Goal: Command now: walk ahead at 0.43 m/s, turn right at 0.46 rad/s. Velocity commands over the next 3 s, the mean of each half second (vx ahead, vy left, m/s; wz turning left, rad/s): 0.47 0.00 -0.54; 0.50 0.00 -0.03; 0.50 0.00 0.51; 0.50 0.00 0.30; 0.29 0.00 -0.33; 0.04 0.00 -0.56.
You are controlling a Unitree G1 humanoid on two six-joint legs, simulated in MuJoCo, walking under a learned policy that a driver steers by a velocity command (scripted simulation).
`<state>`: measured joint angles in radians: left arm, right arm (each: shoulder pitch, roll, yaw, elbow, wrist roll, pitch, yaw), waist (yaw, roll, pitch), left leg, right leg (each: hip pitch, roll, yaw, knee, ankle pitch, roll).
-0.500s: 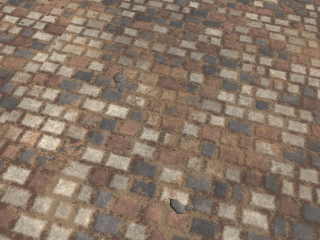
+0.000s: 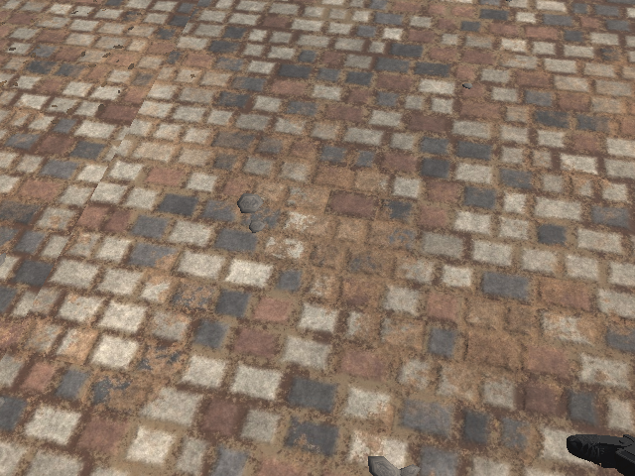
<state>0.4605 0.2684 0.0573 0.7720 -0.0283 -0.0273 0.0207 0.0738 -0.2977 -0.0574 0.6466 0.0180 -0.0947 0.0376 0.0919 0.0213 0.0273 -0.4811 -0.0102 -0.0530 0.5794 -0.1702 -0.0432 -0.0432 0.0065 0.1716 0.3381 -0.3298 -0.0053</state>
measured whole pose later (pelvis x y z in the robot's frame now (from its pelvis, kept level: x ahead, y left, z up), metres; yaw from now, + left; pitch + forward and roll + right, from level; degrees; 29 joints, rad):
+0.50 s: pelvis +0.24 +0.00 -0.01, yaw -18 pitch +2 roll +2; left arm 0.06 0.27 0.04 0.59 -0.02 -0.03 -0.06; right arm 0.36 -0.30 -0.07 0.83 0.01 -0.07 0.00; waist -0.10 -0.04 0.06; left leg 0.12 -0.01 0.21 0.24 -0.37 -0.02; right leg -0.65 -0.07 -0.02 0.67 -0.04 -0.04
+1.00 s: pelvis +0.51 -0.12 +0.00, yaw -15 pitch +1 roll -2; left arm 0.29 0.28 0.05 0.77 0.01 -0.09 -0.01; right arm 0.17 -0.28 -0.04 0.75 0.02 -0.06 0.04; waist 0.06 0.05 0.03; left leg -0.66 0.09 -0.04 0.66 0.10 0.00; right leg 0.07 0.08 -0.14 0.20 -0.28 -0.05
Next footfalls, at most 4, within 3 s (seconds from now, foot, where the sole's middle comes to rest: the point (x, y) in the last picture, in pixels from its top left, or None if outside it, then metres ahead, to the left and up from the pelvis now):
0.06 left None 0.16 0.13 -0.78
0.56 right None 0.42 -0.18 -0.78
1.12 left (401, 342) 0.78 -0.06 -0.78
1.60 right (487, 257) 1.04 -0.28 -0.78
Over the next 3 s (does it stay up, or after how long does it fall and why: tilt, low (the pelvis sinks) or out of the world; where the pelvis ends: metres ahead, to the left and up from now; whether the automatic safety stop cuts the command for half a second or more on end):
stays up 1.32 -0.08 -0.01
